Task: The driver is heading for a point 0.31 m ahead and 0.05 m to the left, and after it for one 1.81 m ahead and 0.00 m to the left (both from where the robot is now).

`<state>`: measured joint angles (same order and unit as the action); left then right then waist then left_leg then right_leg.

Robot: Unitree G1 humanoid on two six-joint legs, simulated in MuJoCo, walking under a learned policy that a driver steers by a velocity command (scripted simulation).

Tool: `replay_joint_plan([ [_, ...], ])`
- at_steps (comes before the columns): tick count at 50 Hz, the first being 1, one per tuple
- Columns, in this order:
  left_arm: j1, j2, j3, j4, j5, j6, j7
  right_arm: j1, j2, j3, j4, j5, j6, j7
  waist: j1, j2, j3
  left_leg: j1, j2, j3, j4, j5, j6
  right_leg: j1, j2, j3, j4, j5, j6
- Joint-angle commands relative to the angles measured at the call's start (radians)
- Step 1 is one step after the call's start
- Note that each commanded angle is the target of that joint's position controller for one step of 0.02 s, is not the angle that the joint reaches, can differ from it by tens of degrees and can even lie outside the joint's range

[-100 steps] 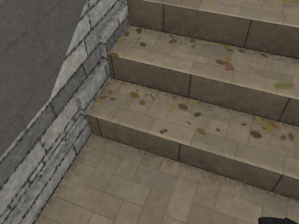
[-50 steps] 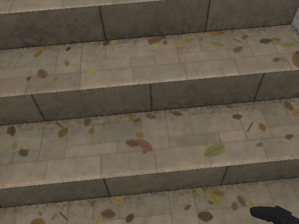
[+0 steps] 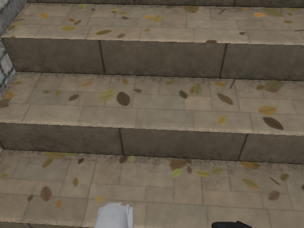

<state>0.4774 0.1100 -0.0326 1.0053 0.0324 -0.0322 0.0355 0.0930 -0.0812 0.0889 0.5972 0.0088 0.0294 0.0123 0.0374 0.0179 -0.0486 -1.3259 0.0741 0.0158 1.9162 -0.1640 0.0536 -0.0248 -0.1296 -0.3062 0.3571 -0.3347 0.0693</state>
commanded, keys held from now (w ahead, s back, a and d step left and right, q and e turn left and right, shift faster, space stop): w+q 0.12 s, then q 0.20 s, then e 0.68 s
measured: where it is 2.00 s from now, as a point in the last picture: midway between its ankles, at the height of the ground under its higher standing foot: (128, 170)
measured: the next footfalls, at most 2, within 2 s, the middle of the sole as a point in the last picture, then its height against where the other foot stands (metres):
left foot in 0.10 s outside the picture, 0.17 m higher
right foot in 0.64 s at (152, 208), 0.16 m higher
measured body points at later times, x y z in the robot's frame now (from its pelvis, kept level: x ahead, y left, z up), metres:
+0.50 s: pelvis +0.24 +0.09 +0.16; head +0.23 +0.13 +0.61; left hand +0.41 +0.28 +0.06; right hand +0.31 -0.12 +0.03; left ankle +0.20 +0.12 -0.57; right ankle +0.40 -0.03 -0.29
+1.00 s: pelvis +0.39 +0.14 +0.30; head +0.42 +0.11 +0.75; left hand +0.49 +0.38 +0.19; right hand +0.59 -0.06 +0.20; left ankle +0.44 +0.33 -0.27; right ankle +0.44 +0.05 -0.41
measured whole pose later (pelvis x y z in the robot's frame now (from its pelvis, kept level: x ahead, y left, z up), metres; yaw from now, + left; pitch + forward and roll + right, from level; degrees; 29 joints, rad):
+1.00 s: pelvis +0.39 +0.14 +0.30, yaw +0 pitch +3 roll +2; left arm 0.27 0.17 -0.02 0.70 0.00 0.03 0.07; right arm 0.13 -0.16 0.05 0.59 -0.02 0.01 -0.07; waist 0.03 0.02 -0.01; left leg -0.87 0.02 -0.12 1.49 -0.21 -0.10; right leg -0.51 0.13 0.16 0.79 -0.33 -0.06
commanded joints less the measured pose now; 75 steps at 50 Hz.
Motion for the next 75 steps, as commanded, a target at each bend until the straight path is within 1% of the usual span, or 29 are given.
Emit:
replay_joint_plan([
  [1,0.056,0.261,0.078,-0.033,-0.033,0.006,0.043,-0.299,-0.049,0.000,-0.176,0.005,-0.026,0.033,0.019,-0.104,0.127,0.068,0.087,0.090,-0.360,-0.177,0.019,0.017,-0.231,0.101,-0.381,0.156,-0.192],
  [4,-0.012,0.345,0.084,-0.058,-0.041,0.003,0.029,-0.054,-0.145,-0.069,-0.118,0.003,-0.049,0.049,-0.138,-0.262,-0.089,0.729,-0.154,0.275,-0.598,-0.321,0.138,0.009,-0.222,0.016,-0.024,1.807,-0.218],
  [5,-0.087,0.382,0.091,-0.097,-0.045,0.002,0.025,0.145,-0.235,-0.114,-0.064,0.007,-0.050,0.052,-0.232,-0.334,-0.190,0.870,-0.203,0.173,-0.818,-0.334,0.175,0.093,-0.193,0.038,0.209,1.871,-0.193],
  [6,-0.117,0.344,0.090,-0.164,-0.046,-0.016,0.013,0.271,-0.335,-0.157,-0.030,0.004,-0.033,0.046,-0.263,-0.180,-0.267,1.191,-0.102,-0.209,-1.028,-0.319,0.254,-0.227,-0.130,0.104,0.525,1.460,-0.121],
  [7,-0.140,0.203,0.057,-0.238,-0.028,-0.058,-0.032,0.319,-0.462,-0.190,0.020,-0.003,-0.017,0.018,-0.172,0.290,-0.381,1.395,0.092,-0.872,-1.522,-0.634,0.351,-0.562,0.136,0.235,0.894,0.183,-0.054],
  [8,-0.164,0.218,0.082,-0.223,-0.043,-0.087,-0.068,0.314,-0.408,-0.168,0.028,-0.052,-0.031,-0.013,-0.140,0.220,-0.424,1.364,0.174,-1.078,-1.692,-0.667,0.266,-0.626,0.179,0.500,1.253,0.125,-0.068],
  [11,-0.382,0.078,0.047,-0.354,-0.011,-0.092,-0.058,0.246,-0.186,-0.111,0.138,-0.037,-0.058,0.005,-0.058,0.008,0.005,0.957,0.078,-0.686,-1.523,-0.382,0.094,-0.877,0.127,0.454,1.663,0.208,-0.157],
  [14,-0.257,0.004,-0.008,-0.391,-0.004,-0.091,-0.071,0.182,-0.134,-0.095,0.167,-0.028,-0.069,0.022,0.054,-0.017,0.023,0.927,-0.009,-0.388,-1.457,-0.003,0.058,-0.999,0.102,0.439,1.766,0.232,-0.194],
  [17,-0.243,0.047,-0.009,-0.389,-0.024,-0.063,-0.042,0.145,-0.141,-0.095,0.142,-0.036,-0.063,0.028,0.087,-0.054,0.026,0.865,-0.032,-0.209,-1.432,0.276,-0.003,-1.030,0.082,0.355,1.608,0.252,-0.146],
  [21,-0.320,-0.033,-0.034,-0.361,-0.023,-0.041,-0.011,0.301,-0.138,-0.092,0.262,-0.059,-0.035,0.005,-0.003,0.088,-0.010,0.996,-0.007,-0.168,-1.418,0.410,-0.058,-1.248,0.118,0.327,1.743,0.297,-0.113],
  [25,-0.653,-0.110,-0.082,-0.460,-0.038,-0.040,-0.002,0.404,-0.097,-0.071,0.313,-0.051,-0.007,-0.076,-0.099,0.131,0.034,1.049,0.091,-0.208,-1.629,0.526,-0.064,-1.335,0.136,0.278,1.432,0.197,-0.076],
  [27,-0.676,-0.079,-0.079,-0.482,-0.027,-0.029,-0.007,0.381,-0.143,-0.078,0.318,-0.060,0.000,-0.117,-0.075,0.097,-0.047,1.153,0.127,-0.184,-1.714,0.703,-0.053,-1.185,0.113,0.226,1.240,0.130,-0.076],
  [29,-0.476,0.007,-0.028,-0.384,-0.020,-0.019,-0.021,0.324,-0.219,-0.095,0.336,-0.039,-0.005,-0.100,0.006,0.171,-0.206,1.255,0.083,0.002,-1.606,1.558,-0.048,-0.747,0.207,0.086,1.047,-0.049,-0.144],
  [32,-0.315,0.115,0.012,-0.323,-0.028,0.007,-0.037,0.156,-0.367,-0.125,0.248,-0.009,0.011,-0.121,0.107,0.152,-0.197,1.493,0.190,0.013,-1.399,2.003,0.016,-0.657,0.233,0.150,0.698,-0.140,-0.201],
  [33,-0.194,0.159,0.030,-0.283,-0.016,0.016,-0.050,0.131,-0.381,-0.135,0.206,-0.022,0.009,-0.130,0.145,0.045,-0.214,1.331,0.161,0.006,-1.227,1.897,-0.028,-0.426,0.208,0.308,0.594,-0.040,-0.259],
  [34,-0.112,0.196,0.051,-0.249,0.008,0.040,-0.037,0.040,-0.344,-0.125,0.135,-0.035,0.010,-0.122,0.196,-0.202,-0.218,1.039,-0.042,0.017,-0.843,1.215,-0.087,-0.282,0.091,0.686,0.366,-0.058,-0.395],
  [35,-0.198,0.213,0.049,-0.273,0.065,0.041,0.011,-0.055,-0.257,-0.107,0.088,-0.047,0.001,-0.082,0.140,-0.403,-0.184,0.761,-0.259,-0.136,-0.282,-0.015,-0.146,-0.316,-0.050,1.187,0.046,-0.051,-0.495],
  [36,-0.256,0.162,0.030,-0.286,0.067,0.038,0.033,0.060,-0.181,-0.090,0.071,-0.023,-0.020,-0.025,0.027,-0.258,-0.129,0.659,-0.227,-0.265,-0.086,-0.120,-0.084,-0.404,-0.064,1.168,0.048,-0.151,-0.423],
  [38,-0.332,0.063,0.019,-0.282,-0.019,0.020,0.033,0.134,-0.104,-0.073,0.087,-0.041,-0.035,0.018,-0.082,0.023,0.106,0.549,-0.167,-0.187,-0.102,-0.115,-0.016,-0.629,0.042,0.829,0.174,-0.230,-0.304],
  [44,-0.291,0.152,0.025,-0.317,-0.022,0.003,-0.003,0.131,-0.116,-0.057,0.006,-0.032,-0.036,-0.067,-0.082,-0.024,0.064,0.469,-0.077,-0.095,-0.194,0.041,-0.058,-0.598,0.155,0.634,0.191,0.006,-0.277],
  [48,-0.267,0.217,0.053,-0.386,-0.042,0.039,0.043,0.012,-0.122,-0.057,-0.100,-0.039,-0.029,-0.099,-0.046,-0.171,-0.049,0.385,-0.078,-0.083,-0.424,-0.007,-0.170,-0.336,0.082,0.790,0.163,0.291,-0.314],
  [52,-0.313,0.200,0.065,-0.499,-0.026,0.102,0.064,0.033,-0.112,-0.046,-0.062,0.021,-0.033,-0.067,-0.014,-0.200,-0.170,0.631,-0.103,-0.022,-0.816,-0.185,-0.188,-0.228,0.051,0.759,0.158,0.305,-0.265],
  [56,-0.320,0.190,0.073,-0.484,-0.051,0.080,0.032,0.136,-0.177,-0.106,-0.006,0.014,-0.030,-0.055,-0.048,-0.261,-0.101,0.968,-0.087,-0.014,-1.382,-0.012,-0.134,-0.258,0.060,0.766,0.215,0.395,-0.231],
  [57,-0.274,0.157,0.069,-0.467,-0.060,0.077,0.029,0.208,-0.192,-0.120,0.043,0.010,-0.029,-0.060,-0.047,-0.235,-0.098,1.094,-0.053,-0.107,-1.526,0.097,-0.099,-0.288,0.091,0.757,0.289,0.374,-0.208],
  [59,-0.126,0.098,0.068,-0.418,-0.045,0.067,0.020,0.211,-0.299,-0.164,-0.011,-0.061,-0.024,-0.076,-0.020,0.180,-0.099,1.350,0.332,-0.499,-1.468,0.648,0.105,-0.713,0.310,0.530,0.786,-0.307,-0.044],
  [60,-0.150,0.176,0.091,-0.428,-0.047,0.062,0.020,0.194,-0.280,-0.167,-0.044,-0.065,-0.018,-0.086,-0.031,0.196,-0.113,1.247,0.407,-0.592,-1.524,0.398,0.226,-0.722,0.223,0.483,0.972,-0.322,0.038],
  [62,-0.319,0.233,0.104,-0.455,-0.069,0.087,0.021,0.128,-0.218,-0.157,-0.068,-0.044,-0.005,-0.110,-0.039,0.100,0.011,1.104,0.270,-0.440,-1.526,-0.011,0.206,-0.774,0.141,0.478,1.149,-0.187,0.084],
  [65,-0.380,0.160,0.066,-0.492,-0.087,0.091,0.018,0.178,-0.204,-0.151,-0.030,-0.015,0.041,-0.144,-0.057,0.141,0.087,1.087,0.135,-0.245,-1.591,-0.173,0.200,-0.831,0.145,0.380,1.051,-0.081,0.109],
  [75,-0.358,0.143,0.056,-0.500,-0.074,0.084,0.002,0.113,-0.267,-0.172,-0.028,-0.026,-0.020,-0.093,-0.076,0.104,0.016,1.102,0.211,-0.117,-1.604,-0.059,0.202,-0.558,0.065,0.288,0.677,0.017,0.038],
])
Keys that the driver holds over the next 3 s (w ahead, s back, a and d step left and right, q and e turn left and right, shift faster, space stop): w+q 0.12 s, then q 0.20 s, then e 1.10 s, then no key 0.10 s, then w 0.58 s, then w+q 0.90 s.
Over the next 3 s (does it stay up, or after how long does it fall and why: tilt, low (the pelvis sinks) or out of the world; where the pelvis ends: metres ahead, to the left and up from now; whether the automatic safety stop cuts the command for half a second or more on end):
stays up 1.12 -0.06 0.66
